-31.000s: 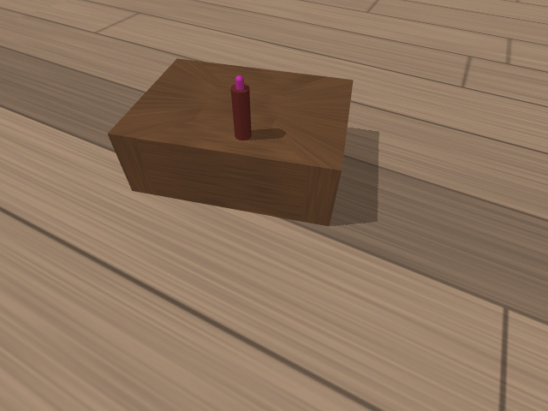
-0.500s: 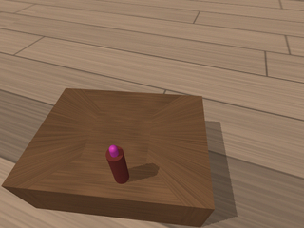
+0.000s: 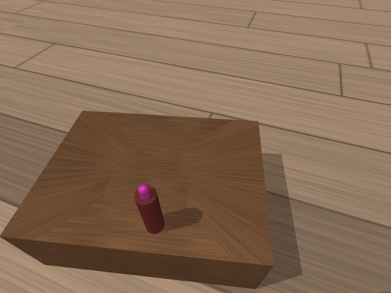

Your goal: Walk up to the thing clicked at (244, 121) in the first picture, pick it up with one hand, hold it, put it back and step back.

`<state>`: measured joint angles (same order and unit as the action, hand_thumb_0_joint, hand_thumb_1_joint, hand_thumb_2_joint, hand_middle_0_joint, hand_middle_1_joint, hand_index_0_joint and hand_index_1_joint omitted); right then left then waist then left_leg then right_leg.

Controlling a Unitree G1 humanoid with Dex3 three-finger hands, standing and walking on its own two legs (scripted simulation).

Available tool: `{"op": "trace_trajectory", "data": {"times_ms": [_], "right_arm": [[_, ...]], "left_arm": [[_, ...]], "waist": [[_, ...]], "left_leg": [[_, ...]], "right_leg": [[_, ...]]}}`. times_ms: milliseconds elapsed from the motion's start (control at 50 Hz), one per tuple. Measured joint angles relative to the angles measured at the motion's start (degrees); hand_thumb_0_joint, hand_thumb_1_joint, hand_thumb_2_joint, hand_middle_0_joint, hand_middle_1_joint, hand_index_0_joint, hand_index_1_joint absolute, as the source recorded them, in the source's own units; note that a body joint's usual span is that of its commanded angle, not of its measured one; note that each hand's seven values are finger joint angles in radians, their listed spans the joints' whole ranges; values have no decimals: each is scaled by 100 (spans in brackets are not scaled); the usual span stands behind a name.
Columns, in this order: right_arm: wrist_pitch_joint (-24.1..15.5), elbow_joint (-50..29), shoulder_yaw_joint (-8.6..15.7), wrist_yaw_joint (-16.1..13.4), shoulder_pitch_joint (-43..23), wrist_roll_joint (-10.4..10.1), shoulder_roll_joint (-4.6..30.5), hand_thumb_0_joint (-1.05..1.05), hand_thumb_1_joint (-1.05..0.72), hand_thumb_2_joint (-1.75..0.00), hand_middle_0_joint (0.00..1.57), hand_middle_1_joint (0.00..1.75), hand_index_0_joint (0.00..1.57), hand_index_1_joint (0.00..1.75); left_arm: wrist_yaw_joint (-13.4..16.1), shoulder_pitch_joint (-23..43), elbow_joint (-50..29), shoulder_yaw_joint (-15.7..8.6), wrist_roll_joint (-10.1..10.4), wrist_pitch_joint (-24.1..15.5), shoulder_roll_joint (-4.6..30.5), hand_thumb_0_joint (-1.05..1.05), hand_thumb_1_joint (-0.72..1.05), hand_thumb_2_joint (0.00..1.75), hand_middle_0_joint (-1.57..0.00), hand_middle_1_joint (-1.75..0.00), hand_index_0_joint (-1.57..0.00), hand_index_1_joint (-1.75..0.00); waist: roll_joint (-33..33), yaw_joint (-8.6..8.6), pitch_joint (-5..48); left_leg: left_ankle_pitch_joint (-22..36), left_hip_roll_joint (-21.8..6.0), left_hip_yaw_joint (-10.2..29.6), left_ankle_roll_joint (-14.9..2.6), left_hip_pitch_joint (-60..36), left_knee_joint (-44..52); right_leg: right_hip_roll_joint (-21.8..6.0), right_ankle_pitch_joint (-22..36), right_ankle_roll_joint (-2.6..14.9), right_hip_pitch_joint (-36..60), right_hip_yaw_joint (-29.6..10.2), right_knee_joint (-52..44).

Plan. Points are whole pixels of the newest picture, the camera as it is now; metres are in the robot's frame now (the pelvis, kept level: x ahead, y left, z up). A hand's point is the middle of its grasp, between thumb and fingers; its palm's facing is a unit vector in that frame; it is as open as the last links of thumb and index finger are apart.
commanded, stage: stand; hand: left
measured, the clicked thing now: (149, 207) +0.44 +0.19 -0.28
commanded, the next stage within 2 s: step back in 0.62 s
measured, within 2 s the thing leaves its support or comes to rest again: neither
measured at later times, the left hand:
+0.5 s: hand out of the picture +0.09 +0.25 -0.15, palm faces -0.01 -0.94 -0.35, open 7.4 cm
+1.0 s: hand out of the picture +0.09 +0.33 -0.19, palm faces -0.01 -0.93 -0.37, open 7.4 cm
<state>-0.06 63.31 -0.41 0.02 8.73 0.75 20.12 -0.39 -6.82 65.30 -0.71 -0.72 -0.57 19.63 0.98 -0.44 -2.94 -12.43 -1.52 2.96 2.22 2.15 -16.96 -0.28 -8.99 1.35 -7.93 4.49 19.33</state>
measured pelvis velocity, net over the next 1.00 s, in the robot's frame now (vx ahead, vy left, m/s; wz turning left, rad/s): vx -0.07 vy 0.07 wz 0.00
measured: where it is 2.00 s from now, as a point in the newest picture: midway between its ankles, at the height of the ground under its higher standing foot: outside the picture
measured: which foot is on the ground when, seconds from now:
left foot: down 0.00-0.70, up 0.72-0.92, down 0.94-1.00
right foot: down 0.00-0.96, up 0.98-1.00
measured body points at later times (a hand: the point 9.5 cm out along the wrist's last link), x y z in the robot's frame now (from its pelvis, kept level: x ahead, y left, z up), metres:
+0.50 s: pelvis +0.01 +0.00 +0.00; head +0.01 -0.01 +0.45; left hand +0.09 +0.30 -0.13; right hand +0.08 -0.30 -0.14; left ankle -0.03 +0.15 -0.75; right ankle +0.02 -0.10 -0.75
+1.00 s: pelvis -0.07 +0.07 -0.03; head +0.01 +0.09 +0.41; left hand +0.09 +0.38 -0.16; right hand -0.01 -0.26 -0.14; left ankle -0.08 +0.18 -0.75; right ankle +0.01 -0.09 -0.74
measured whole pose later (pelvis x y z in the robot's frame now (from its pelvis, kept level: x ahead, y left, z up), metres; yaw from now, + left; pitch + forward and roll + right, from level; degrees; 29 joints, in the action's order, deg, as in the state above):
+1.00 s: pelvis -0.07 +0.07 -0.03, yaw +0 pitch -2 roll +1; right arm 2.3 55.4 3.5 0.3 8.6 1.8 21.7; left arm 1.1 1.1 51.8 -4.3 -0.7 3.7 23.7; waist -4.6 0.2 -12.6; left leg -22.3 2.1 0.8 -0.8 13.8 -38.1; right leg -3.9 -20.9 -0.1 -25.4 -2.8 43.7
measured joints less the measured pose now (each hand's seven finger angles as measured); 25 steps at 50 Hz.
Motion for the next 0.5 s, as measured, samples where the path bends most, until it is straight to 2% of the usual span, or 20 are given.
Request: {"op": "trace_trajectory", "data": {"times_ms": [500], "right_arm": [[-21, -42, -34, -12, -58, -1, -1, 0, -91, -89, 20, 30, 20, 30]], "left_arm": [[1, 107, -64, 22, 8, -14, 4, 0, 90, 90, -20, -30, -21, -30]], "waist": [[3, 15, 25]], "left_leg": [[-60, -12, -14, -2, -6, -18]], "right_leg": [[12, -58, -6, -4, -13, 26]]}}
